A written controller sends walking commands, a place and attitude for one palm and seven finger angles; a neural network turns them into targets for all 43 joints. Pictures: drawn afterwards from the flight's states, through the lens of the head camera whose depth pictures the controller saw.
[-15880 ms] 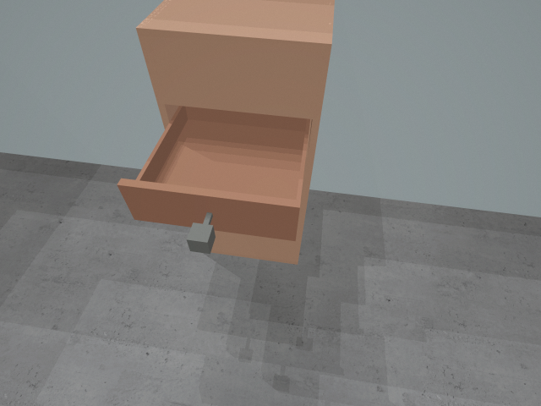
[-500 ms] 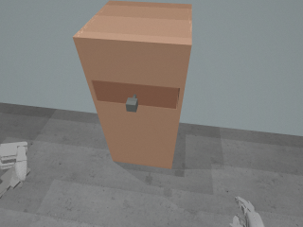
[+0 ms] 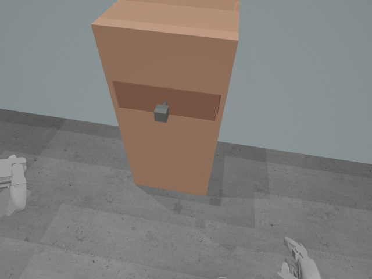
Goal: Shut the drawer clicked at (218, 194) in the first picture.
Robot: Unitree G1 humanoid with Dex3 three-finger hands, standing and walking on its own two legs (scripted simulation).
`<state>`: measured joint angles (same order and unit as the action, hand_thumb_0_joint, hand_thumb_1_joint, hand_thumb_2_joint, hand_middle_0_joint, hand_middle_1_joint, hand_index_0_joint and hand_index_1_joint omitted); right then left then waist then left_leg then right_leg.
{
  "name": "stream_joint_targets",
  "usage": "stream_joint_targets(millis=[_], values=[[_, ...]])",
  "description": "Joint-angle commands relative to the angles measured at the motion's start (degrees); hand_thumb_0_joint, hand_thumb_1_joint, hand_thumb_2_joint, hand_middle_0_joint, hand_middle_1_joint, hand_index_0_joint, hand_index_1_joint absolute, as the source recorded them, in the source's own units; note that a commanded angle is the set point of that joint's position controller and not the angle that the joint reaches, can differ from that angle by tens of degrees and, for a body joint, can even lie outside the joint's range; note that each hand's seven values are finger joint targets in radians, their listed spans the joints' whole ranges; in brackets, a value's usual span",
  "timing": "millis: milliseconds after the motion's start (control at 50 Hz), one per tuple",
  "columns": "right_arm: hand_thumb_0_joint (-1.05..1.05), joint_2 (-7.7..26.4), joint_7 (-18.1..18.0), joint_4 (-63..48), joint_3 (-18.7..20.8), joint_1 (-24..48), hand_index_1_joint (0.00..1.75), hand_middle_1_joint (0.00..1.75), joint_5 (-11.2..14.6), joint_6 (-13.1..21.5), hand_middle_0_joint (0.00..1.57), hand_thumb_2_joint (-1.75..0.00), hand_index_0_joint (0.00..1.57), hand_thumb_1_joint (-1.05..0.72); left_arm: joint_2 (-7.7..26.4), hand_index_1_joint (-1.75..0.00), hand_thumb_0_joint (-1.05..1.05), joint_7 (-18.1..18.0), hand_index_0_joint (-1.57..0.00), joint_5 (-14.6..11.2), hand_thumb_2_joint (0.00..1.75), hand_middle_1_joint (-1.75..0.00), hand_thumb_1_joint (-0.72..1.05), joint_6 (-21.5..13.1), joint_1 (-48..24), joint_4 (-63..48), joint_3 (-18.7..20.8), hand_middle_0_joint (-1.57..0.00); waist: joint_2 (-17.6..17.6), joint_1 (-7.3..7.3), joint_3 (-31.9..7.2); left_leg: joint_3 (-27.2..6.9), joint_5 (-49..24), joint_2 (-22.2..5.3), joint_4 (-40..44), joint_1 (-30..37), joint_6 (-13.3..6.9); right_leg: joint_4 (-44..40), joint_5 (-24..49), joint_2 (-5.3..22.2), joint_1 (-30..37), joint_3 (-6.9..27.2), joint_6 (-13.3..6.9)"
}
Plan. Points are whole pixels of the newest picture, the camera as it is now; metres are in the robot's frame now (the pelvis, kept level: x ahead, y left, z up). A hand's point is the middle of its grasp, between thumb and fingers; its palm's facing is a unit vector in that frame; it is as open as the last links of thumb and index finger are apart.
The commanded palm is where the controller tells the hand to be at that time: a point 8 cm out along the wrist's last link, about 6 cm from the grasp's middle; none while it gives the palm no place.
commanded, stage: step back with the hand held close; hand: left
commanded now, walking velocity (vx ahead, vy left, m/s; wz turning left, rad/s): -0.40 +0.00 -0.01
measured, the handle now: (163, 109) +0.68 +0.12 -0.07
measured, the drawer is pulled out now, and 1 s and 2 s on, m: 0.00 0.00 0.00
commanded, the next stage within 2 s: stop stepping back and stand still in 0.76 s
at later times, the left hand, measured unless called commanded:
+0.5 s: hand (15, 225) +0.15 +0.24 +0.18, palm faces +0.38 -0.79 -0.47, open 3.2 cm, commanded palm +0.09 +0.26 +0.20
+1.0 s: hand out of the picture +0.00 +0.21 +0.17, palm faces +0.22 -0.84 -0.49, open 3.2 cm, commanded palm -0.05 +0.26 +0.20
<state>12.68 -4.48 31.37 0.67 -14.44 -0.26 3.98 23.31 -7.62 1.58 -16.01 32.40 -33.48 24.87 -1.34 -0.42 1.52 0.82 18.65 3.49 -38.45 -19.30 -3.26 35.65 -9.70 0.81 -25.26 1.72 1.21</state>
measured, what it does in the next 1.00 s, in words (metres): walks backwards: right foot, then left foot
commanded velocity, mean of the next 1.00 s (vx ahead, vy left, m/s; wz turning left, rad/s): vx -0.28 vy -0.01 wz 0.02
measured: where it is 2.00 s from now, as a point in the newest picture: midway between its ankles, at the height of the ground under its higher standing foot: outside the picture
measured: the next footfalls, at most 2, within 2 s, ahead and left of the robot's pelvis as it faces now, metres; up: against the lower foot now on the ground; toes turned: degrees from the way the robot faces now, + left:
right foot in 0.46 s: -0.13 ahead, -0.14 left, +0.00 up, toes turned -1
left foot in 0.76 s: -0.06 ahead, +0.06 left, +0.00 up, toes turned -3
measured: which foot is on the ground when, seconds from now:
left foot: down 0.00-0.60, up 0.62-0.74, down 0.76-1.00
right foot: down 0.00-0.24, up 0.26-0.44, down 0.46-0.78, up 0.80-1.00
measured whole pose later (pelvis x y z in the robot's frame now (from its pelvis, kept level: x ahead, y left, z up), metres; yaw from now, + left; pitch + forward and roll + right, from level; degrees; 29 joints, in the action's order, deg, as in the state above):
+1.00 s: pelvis -0.20 -0.02 +0.02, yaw -3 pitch +0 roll -1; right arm 10.8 -3.9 31.8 -0.5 -12.3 -0.3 5.9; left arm 25.8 -6.9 -1.8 -11.1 40.7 -36.9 21.5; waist -3.0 -0.7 1.4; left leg 1.8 5.4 1.1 -25.7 -21.4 -3.0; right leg 34.1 -25.4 -0.2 -17.8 0.2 0.5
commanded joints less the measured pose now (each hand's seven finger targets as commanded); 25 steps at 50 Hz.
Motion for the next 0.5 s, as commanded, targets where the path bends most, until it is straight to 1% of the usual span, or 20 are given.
stream_joint_targets(millis=[0,20,60,100,140,160,180,200,220,240,260,280,300,340,360,380,400,440,460,480], values=[[0.00,7.94,0.06,-8.94,3.81,6.08,0.30,0.30,-0.20,2.69,0.20,-0.90,0.20,-0.90,8.16,-1.60,0.00,-0.37,-1.40,-1.63,0.90,-1.60,0.90,-2.81,-2.27,-9.39,5.60,-1.40,-1.36,-0.60,-4.85,-7.26,3.66,-6.17,10.36,-18.46,-1.38,-2.60,17.40,5.80,20.06,10.55,-3.55],[0.00,7.58,0.39,-8.52,3.84,6.03,0.30,0.30,-0.18,2.41,0.20,-0.90,0.20,-0.90,8.53,-1.60,0.00,-0.31,-1.40,-1.92,0.90,-1.60,0.90,-2.73,-1.76,-8.64,5.76,-1.40,-3.74,-0.55,-5.45,-6.40,2.78,-5.20,7.75,-15.13,-0.69,-5.83,14.48,7.70,16.74,12.48,-4.54],[0.00,6.99,0.94,-8.06,3.95,5.99,0.30,0.30,-0.12,1.77,0.20,-0.90,0.20,-0.90,9.25,-1.60,0.00,-0.52,-1.40,-2.46,0.90,-1.60,0.90,-2.93,-0.29,-9.25,6.12,-1.40,-6.40,-0.46,-8.01,-4.81,3.29,-3.94,3.50,-9.47,0.14,-11.43,7.06,10.96,11.61,14.77,-6.18],[0.00,6.75,1.13,-7.90,3.98,6.22,0.30,0.30,0.09,1.11,0.20,-0.90,0.20,-0.90,10.16,-1.60,0.00,-1.06,-1.40,-3.13,0.90,-1.60,0.90,-3.21,1.54,-10.20,7.11,-1.40,-6.26,-0.38,-10.13,-4.23,4.41,-3.50,1.61,-6.36,0.48,-14.54,0.67,12.29,9.09,14.67,-6.91],[0.00,6.46,1.10,-7.89,3.92,6.56,0.30,0.30,0.45,0.60,0.20,-0.90,0.20,-0.90,10.75,-1.60,0.00,-1.53,-1.40,-3.45,0.90,-1.60,0.90,-3.50,3.49,-11.32,7.78,-1.40,-6.15,-0.41,-11.74,-4.10,5.31,-3.88,2.64,-3.66,0.28,-14.79,-3.73,11.93,7.00,12.22,-6.15],[0.00,6.89,0.97,-7.97,3.97,6.59,0.30,0.30,0.48,0.71,0.20,-0.90,0.20,-0.90,10.84,-1.60,0.00,-1.67,-1.40,-3.43,0.90,-1.60,0.90,-3.90,3.87,-13.15,7.70,-1.40,-3.99,-0.67,-12.23,-5.33,5.97,-4.76,5.51,-3.05,-0.35,-13.26,-4.72,10.60,6.24,10.26,-5.32],[0.00,7.21,0.68,-8.24,3.93,7.16,0.30,0.30,0.32,1.00,0.20,-0.90,0.20,-0.90,11.19,-1.60,0.00,-1.83,-1.40,-3.14,0.90,-1.60,0.90,-4.17,4.51,-13.65,8.18,-1.40,-0.23,-0.79,-11.60,-7.35,7.13,-6.71,10.08,-4.89,-1.55,-9.72,-5.13,7.59,6.76,7.96,-3.68],[0.00,7.96,0.19,-8.91,3.87,7.85,0.30,0.30,0.17,1.68,0.20,-0.90,0.20,-0.90,10.86,-1.60,0.00,-1.74,-1.40,-2.66,0.90,-1.60,0.90,-4.51,4.23,-15.21,8.06,-1.40,6.05,-0.91,-10.85,-11.69,8.98,-10.51,16.86,-10.46,-3.52,-2.34,-3.38,2.99,10.95,4.43,-1.64],[0.00,8.85,-0.24,-9.47,3.92,8.57,0.30,0.30,0.19,2.58,0.20,-0.90,0.20,-0.90,10.81,-1.60,0.00,-1.75,-1.40,-1.50,0.90,-1.60,0.90,-4.74,4.41,-15.80,8.81,-1.40,14.42,-0.60,-10.74,-18.05,13.72,-16.64,24.31,-21.10,-6.16,10.48,1.13,-2.41,20.03,0.51,0.29],[0.00,8.21,-0.52,-9.48,3.96,8.75,0.30,0.30,-0.16,3.24,0.20,-0.90,0.20,-0.90,10.42,-1.60,0.00,-1.72,-1.40,-0.84,0.90,-1.60,0.90,-4.72,2.48,-15.91,8.95,-1.40,17.80,-0.49,-9.42,-21.82,15.90,-20.79,28.59,-26.75,-7.72,19.52,-2.15,-4.73,22.76,0.10,0.82],[0.00,7.90,-0.76,-8.81,4.10,7.86,0.30,0.30,-0.74,3.74,0.20,-0.90,0.20,-0.90,10.58,-1.60,0.00,-1.95,-1.40,-0.69,0.90,-1.60,0.90,-4.61,0.32,-16.19,9.04,-1.40,17.24,-0.90,-7.72,-22.35,14.31,-22.46,29.51,-27.13,-8.67,24.95,-6.55,-5.01,20.20,1.59,0.70],[0.00,7.86,-0.87,-8.19,4.42,7.21,0.30,0.30,-1.03,4.20,0.20,-0.90,0.20,-0.90,10.16,-1.60,0.00,-2.20,-1.40,-0.76,0.90,-1.60,0.90,-4.27,-0.67,-15.99,8.80,-1.40,14.78,-0.77,-6.32,-21.07,10.67,-22.47,27.70,-26.07,-9.01,26.82,-9.07,-5.17,17.75,2.68,0.48],[0.00,7.26,-1.01,-7.94,4.60,7.39,0.30,0.30,-0.75,4.79,0.20,-0.90,0.20,-0.90,10.20,-1.60,0.00,-2.20,-1.40,-1.08,0.90,-1.60,0.90,-4.09,-1.60,-16.14,8.51,-1.40,10.80,-0.38,-6.33,-19.19,5.32,-21.28,24.97,-22.39,-8.25,23.28,-11.08,-5.04,16.06,2.93,0.46],[0.00,6.86,-0.66,-5.98,4.60,6.21,0.30,0.30,-0.99,5.67,0.20,-0.90,0.20,-0.90,7.10,-1.60,0.00,-1.68,-1.40,-1.95,0.90,-1.60,0.90,-4.07,3.30,-10.60,6.29,-1.40,6.67,0.46,-4.32,-14.51,-9.25,-18.02,19.02,-11.53,-5.57,6.96,-14.01,-3.20,11.33,1.67,-0.45],[0.00,6.45,-0.18,-4.70,4.37,5.90,0.30,0.30,-0.89,6.19,0.20,-0.90,0.20,-0.90,5.87,-1.60,0.00,-1.29,-1.40,-2.55,0.90,-1.60,0.90,-4.00,4.20,-9.32,4.38,-1.40,6.11,0.19,-4.76,-12.97,-17.23,-16.57,17.10,-2.55,-4.27,-0.33,-12.94,-2.83,6.52,0.04,-0.61],[0.00,6.62,0.30,-3.46,3.95,5.59,0.30,0.30,-1.01,6.67,0.20,-0.90,0.20,-0.90,5.34,-1.60,0.00,-0.84,-1.40,-2.94,0.90,-1.60,0.90,-4.29,3.58,-9.49,2.54,-1.40,7.97,-0.06,-6.28,-12.45,-25.75,-15.70,15.97,5.12,-3.33,-5.61,-11.11,-2.95,3.65,-0.93,-0.61],[0.00,6.79,0.52,-2.45,3.63,5.40,0.30,0.30,-1.62,7.03,0.20,-0.90,0.20,-0.90,4.86,-1.60,0.00,-0.51,-1.40,-2.76,0.90,-1.60,0.90,-4.76,3.04,-9.29,1.38,-1.40,10.34,-0.42,-7.09,-11.48,-34.90,-15.36,14.49,9.29,-2.86,-8.70,-5.52,-2.28,3.48,-0.61,-0.69],[0.00,7.61,0.94,-0.52,3.32,5.74,0.30,0.30,-2.13,7.22,0.20,-0.90,0.20,-0.90,6.84,-1.60,0.00,0.22,-1.40,-2.51,0.90,-1.60,0.90,-6.14,-2.75,-10.80,1.07,-1.40,11.96,-0.01,-12.08,-8.33,-49.62,-14.53,11.84,17.92,-1.52,-10.73,2.65,-1.96,4.00,-0.64,-0.57],[0.00,7.71,0.85,-0.89,3.44,6.39,0.30,0.30,-2.42,7.24,0.20,-0.90,0.20,-0.90,8.35,-1.60,0.00,0.24,-1.40,-2.58,0.90,-1.60,0.90,-6.53,-4.00,-12.43,2.01,-1.40,12.75,0.76,-14.84,-7.22,-54.37,-14.71,10.77,21.40,-1.51,-10.71,3.55,-1.68,5.03,-0.82,-0.26],[0.00,7.00,1.22,-1.13,3.47,6.26,0.30,0.30,-2.21,6.59,0.20,-0.90,0.20,-0.90,9.12,-1.60,0.00,0.26,-1.40,-2.72,0.90,-1.60,0.90,-6.47,-3.87,-13.96,2.73,-1.40,11.57,0.64,-20.02,-5.45,-55.85,-13.93,9.35,25.60,-0.95,-10.86,7.28,-1.68,6.05,-0.43,-0.12]])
